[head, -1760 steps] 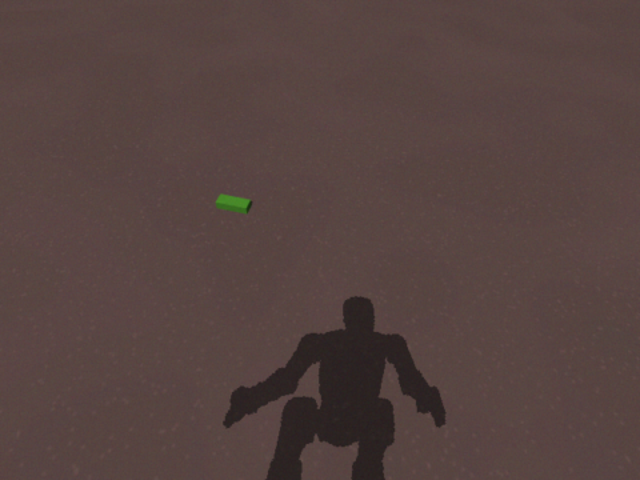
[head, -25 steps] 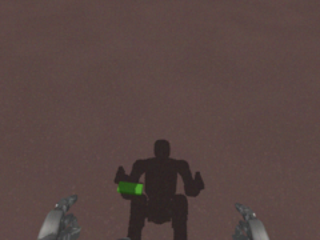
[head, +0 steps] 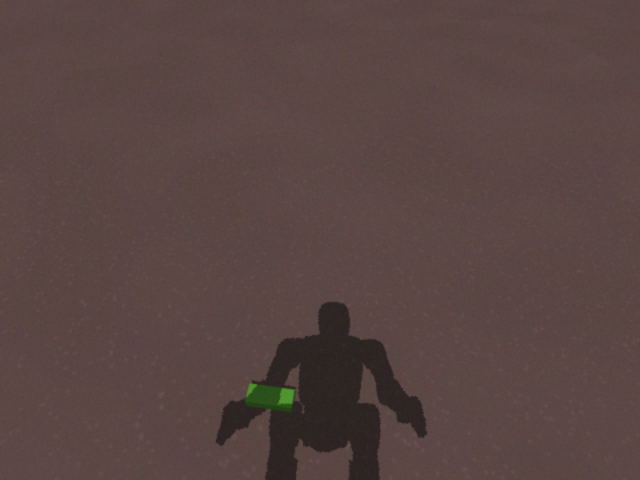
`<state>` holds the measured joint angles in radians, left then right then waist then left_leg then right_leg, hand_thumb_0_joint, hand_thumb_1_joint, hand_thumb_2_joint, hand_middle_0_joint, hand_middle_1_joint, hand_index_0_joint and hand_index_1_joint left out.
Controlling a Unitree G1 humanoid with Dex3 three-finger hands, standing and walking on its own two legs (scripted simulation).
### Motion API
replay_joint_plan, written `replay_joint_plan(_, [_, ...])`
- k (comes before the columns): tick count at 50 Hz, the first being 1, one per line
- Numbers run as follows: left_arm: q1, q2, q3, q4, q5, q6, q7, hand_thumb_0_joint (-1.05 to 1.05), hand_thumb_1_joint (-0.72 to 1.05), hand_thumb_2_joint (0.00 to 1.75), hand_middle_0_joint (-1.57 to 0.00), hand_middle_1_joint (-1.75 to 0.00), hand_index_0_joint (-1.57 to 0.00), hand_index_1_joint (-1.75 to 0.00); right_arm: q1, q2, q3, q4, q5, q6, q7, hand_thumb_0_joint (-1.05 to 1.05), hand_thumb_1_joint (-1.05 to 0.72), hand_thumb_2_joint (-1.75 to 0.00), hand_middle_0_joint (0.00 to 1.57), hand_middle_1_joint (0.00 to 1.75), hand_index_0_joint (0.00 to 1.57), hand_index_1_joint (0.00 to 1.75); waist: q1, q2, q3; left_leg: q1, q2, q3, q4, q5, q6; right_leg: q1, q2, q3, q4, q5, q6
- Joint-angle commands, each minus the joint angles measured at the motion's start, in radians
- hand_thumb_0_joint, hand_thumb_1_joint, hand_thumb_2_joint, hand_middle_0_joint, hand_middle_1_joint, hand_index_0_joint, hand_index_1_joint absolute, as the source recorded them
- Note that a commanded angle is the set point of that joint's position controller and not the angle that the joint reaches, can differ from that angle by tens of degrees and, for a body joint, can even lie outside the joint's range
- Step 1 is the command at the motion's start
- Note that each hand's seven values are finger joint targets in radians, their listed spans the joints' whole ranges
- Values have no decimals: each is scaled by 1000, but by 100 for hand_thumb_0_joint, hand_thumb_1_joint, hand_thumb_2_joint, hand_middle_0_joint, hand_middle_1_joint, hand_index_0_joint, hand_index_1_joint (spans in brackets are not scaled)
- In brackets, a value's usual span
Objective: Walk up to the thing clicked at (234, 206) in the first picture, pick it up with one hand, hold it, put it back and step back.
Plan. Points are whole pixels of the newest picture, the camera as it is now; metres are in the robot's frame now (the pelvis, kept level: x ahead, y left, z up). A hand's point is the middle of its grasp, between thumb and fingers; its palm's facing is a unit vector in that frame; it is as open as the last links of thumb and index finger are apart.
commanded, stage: stand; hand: left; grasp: from above
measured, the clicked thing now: (270, 397) +0.49 +0.14 -0.76
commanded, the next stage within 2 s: step back in 1.94 s
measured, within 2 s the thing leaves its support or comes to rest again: neither
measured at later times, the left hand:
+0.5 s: hand out of the picture +0.05 +0.23 -0.15, palm faces +0.03 -0.94 -0.34, open 7.3 cm
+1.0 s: hand out of the picture +0.08 +0.23 -0.15, palm faces +0.02 -0.94 -0.33, open 7.3 cm
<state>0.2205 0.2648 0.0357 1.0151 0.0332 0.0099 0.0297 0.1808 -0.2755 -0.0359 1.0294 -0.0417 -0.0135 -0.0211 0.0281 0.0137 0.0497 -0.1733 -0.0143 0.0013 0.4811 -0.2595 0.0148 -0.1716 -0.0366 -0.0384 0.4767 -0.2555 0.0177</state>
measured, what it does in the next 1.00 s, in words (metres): stands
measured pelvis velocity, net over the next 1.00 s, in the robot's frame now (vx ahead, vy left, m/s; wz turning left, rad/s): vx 0.01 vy -0.01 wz -0.01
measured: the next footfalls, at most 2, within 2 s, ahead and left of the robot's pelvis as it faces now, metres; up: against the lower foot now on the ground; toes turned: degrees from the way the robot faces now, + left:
none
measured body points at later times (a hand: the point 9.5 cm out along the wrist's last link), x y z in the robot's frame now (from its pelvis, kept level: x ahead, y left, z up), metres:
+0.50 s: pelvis +0.00 -0.01 +0.01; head +0.00 -0.01 +0.46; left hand +0.05 +0.28 -0.13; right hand +0.06 -0.29 -0.13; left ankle +0.00 +0.11 -0.74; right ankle +0.00 -0.13 -0.74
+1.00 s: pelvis +0.01 -0.01 +0.01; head +0.01 -0.02 +0.46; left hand +0.08 +0.28 -0.13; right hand +0.08 -0.30 -0.13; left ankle +0.00 +0.11 -0.74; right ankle +0.00 -0.13 -0.74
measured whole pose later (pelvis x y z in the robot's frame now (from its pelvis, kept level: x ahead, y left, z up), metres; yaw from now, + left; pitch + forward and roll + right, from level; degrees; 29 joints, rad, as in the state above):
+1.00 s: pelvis +0.01 -0.01 +0.01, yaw +0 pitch -3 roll +0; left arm 0.10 0.30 0.03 1.17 0.02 -0.01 0.02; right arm 0.12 -0.32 -0.01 1.14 -0.02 -0.02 -0.02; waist 0.01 0.02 0.05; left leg -0.08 0.01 0.00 0.32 -0.19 -0.01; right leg -0.08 -0.01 -0.04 0.31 -0.18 0.00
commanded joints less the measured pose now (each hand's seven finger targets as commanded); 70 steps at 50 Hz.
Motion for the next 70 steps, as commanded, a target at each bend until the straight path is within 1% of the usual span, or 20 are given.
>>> replay_joint_plan(1, [-68, 185, 41, -29, -1, -30, 15, 0, 90, 90, -20, -30, -20, -30, -38, -187, -41, -38, 8, -18, -15, 0, -90, -90, 20, 30, 20, 30, -17, -21, -39, 5, 100, -116, -145, 123, 21, 38, -75, 92, -130, 106, -30])
replay_joint_plan(4, [-66, 186, 37, 5, -3, -32, 15, 0, 90, 90, -20, -30, -20, -30, -42, -182, -36, -16, 11, -16, -15, 0, -90, -90, 20, 30, 20, 30, -14, -27, -37, 32, 102, -111, -151, 174, 15, 53, -83, 98, -154, 136, -29])
replay_joint_plan(7, [-73, 192, 38, 28, -3, -29, 16, 0, 90, 90, -20, -30, -20, -30, -60, -184, -35, -3, 11, -16, -15, 0, -90, -90, 20, 30, 20, 30, -9, -6, -27, 29, 104, -113, -177, 140, 14, 57, -78, 89, -165, 119, -27])
replay_joint_plan(11, [-83, 199, 38, 50, -5, -29, 12, 0, 90, 90, -20, -30, -20, -30, -58, -191, -30, 17, 12, -18, -16, 0, -90, -90, 20, 30, 20, 30, -8, 1, -32, 39, 114, -112, -191, 169, 13, 75, -84, 94, -170, 152, -30])
replay_joint_plan(16, [-98, 205, 35, 71, -6, -28, 8, 0, 90, 90, -20, -30, -20, -30, -77, -198, -27, 29, 13, -16, -12, 0, -90, -90, 20, 30, 20, 30, -7, -6, -10, 25, 112, -114, -221, 102, 6, 61, -77, 90, -189, 96, -28])
replay_joint_plan(17, [-101, 202, 34, 76, -6, -27, 8, 0, 90, 90, -20, -30, -20, -30, -75, -198, -26, 31, 14, -15, -11, 0, -90, -90, 20, 30, 20, 30, -10, -6, 4, 17, 112, -113, -217, 102, 8, 66, -80, 94, -198, 94, -27])
replay_joint_plan(18, [-102, 209, 35, 78, -7, -29, 7, 0, 90, 90, -20, -30, -20, -30, -71, -202, -26, 34, 14, -15, -11, 0, -90, -90, 20, 30, 20, 30, -11, -4, -24, 29, 114, -111, -216, 109, 10, 77, -83, 95, -198, 106, -27])
replay_joint_plan(23, [-117, 218, 33, 84, -7, -32, 5, 0, 90, 90, -20, -30, -20, -30, -78, -206, -21, 39, 16, -18, -9, 0, -90, -90, 20, 30, 20, 30, -13, -20, -29, 45, 118, -110, -214, 142, 8, 70, -85, 97, -207, 114, -28])
replay_joint_plan(27, [-120, 223, 33, 96, -9, -29, 2, 0, 90, 90, -20, -30, -20, -30, -82, -218, -20, 48, 17, -14, -8, 0, -90, -90, 20, 30, 20, 30, -14, -7, -26, 32, 116, -111, -225, 75, 8, 67, -82, 97, -212, 79, -28])
replay_joint_plan(31, [-139, 234, 34, 96, -12, -35, 2, 0, 90, 90, -20, -30, -20, -30, -72, -211, -13, 55, 17, -17, -8, 0, -90, -90, 20, 30, 20, 30, -19, -20, -47, 50, 121, -104, -216, 162, 7, 87, -90, 104, -208, 139, -30])
replay_joint_plan(33, [-133, 225, 31, 100, -13, -36, 2, 0, 90, 90, -20, -30, -20, -30, -83, -224, -16, 56, 18, -18, -9, 0, -90, -90, 20, 30, 20, 30, -18, -14, -64, 76, 127, -102, -203, 203, 12, 88, -92, 105, -212, 177, -30])
replay_joint_plan(40, [-146, 234, 31, 103, -17, -35, 0, 0, 90, 90, -20, -30, -20, -30, -85, -230, -11, 64, 21, -18, -10, 0, -90, -90, 20, 30, 20, 30, -21, -10, -58, 67, 129, -94, -203, 233, 8, 107, -94, 105, -212, 220, -30])
replay_joint_plan(42, [-143, 235, 31, 103, -17, -36, 0, 0, 90, 90, -20, -30, -20, -30, -83, -231, -10, 64, 21, -20, -10, 0, -90, -90, 20, 30, 20, 30, -20, -8, -80, 91, 134, -95, -200, 281, 6, 111, -95, 100, -201, 254, -33])
replay_joint_plan(43, [-151, 235, 32, 100, -17, -35, 0, 0, 90, 90, -20, -30, -20, -30, -81, -235, -10, 65, 21, -20, -11, 0, -90, -90, 20, 30, 20, 30, -22, -1, -80, 74, 133, -91, -202, 264, 7, 121, -94, 99, -203, 245, -31])
replay_joint_plan(51, [-166, 238, 32, 99, -19, -35, -2, 0, 90, 90, -20, -30, -20, -30, -90, -238, -8, 63, 24, -22, -11, 0, -90, -90, 20, 30, 20, 30, -22, -16, -84, 85, 139, -92, -205, 302, 6, 131, -97, 97, -197, 276, -31])
replay_joint_plan(55, [-164, 232, 29, 97, -18, -33, -5, 0, 90, 90, -20, -30, -20, -30, -110, -243, -9, 59, 23, -21, -8, 0, -90, -90, 20, 30, 20, 30, -19, -6, -54, 78, 139, -92, -216, 252, 2, 95, -90, 93, -213, 208, -30])
replay_joint_plan(57, [-173, 244, 32, 94, -20, -36, -4, 0, 90, 90, -20, -30, -20, -30, -97, -241, -8, 62, 23, -21, -7, 0, -90, -90, 20, 30, 20, 30, -24, -15, -65, 73, 140, -90, -216, 248, 4, 114, -95, 101, -211, 220, -33])
replay_joint_plan(59, [-171, 246, 32, 96, -20, -35, -6, 0, 90, 90, -20, -30, -20, -30, -106, -242, -8, 62, 23, -22, -6, 0, -90, -90, 20, 30, 20, 30, -23, -5, -48, 71, 136, -90, -225, 212, 2, 96, -92, 103, -219, 189, -32])
replay_joint_plan(67, [-171, 253, 28, 87, -20, -42, -8, 0, 90, 90, -20, -30, -20, -30, -109, -243, -8, 58, 25, -22, -1, 0, -90, -90, 20, 30, 20, 30, -25, -16, -79, 87, 143, -92, -216, 250, 5, 112, -98, 105, -220, 232, -35])
replay_joint_plan(70, [-180, 261, 31, 84, -21, -41, -8, 0, 90, 90, -20, -30, -20, -30, -106, -245, -6, 61, 24, -22, -1, 0, -90, -90, 20, 30, 20, 30, -27, -8, -83, 78, 141, -89, -224, 225, 3, 116, -96, 105, -215, 216, -36])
